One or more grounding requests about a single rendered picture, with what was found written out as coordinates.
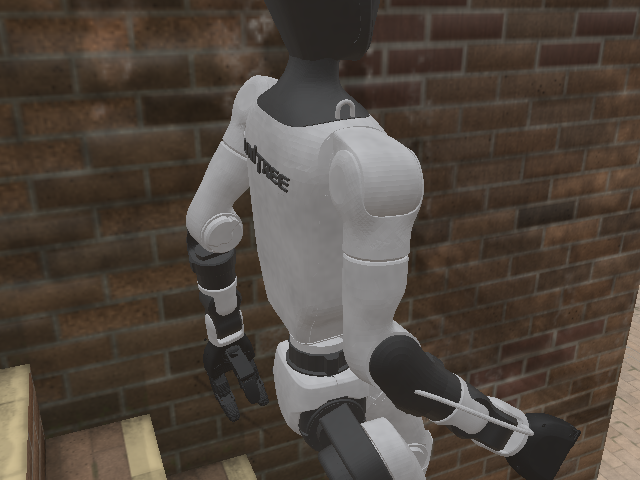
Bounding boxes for stairs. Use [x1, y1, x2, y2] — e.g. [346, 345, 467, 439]
[0, 364, 257, 480]

